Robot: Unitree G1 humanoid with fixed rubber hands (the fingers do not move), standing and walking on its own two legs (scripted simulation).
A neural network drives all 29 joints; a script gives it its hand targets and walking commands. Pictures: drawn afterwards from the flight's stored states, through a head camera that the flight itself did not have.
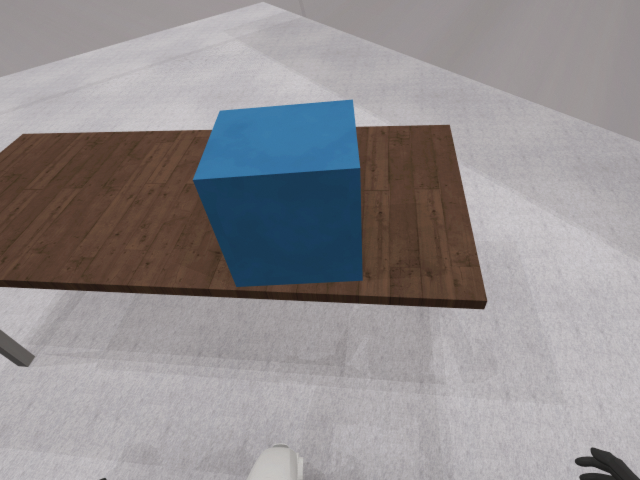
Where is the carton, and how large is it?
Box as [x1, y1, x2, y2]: [193, 100, 362, 286]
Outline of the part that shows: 352,100 219,111 194,175 193,181 236,286 362,280 360,179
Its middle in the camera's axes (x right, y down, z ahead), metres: -0.06 -0.09 +0.78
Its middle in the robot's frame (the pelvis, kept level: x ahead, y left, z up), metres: +0.65 +0.11 -0.02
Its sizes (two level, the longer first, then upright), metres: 0.264 0.226 0.279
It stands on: a table, 0.55 m high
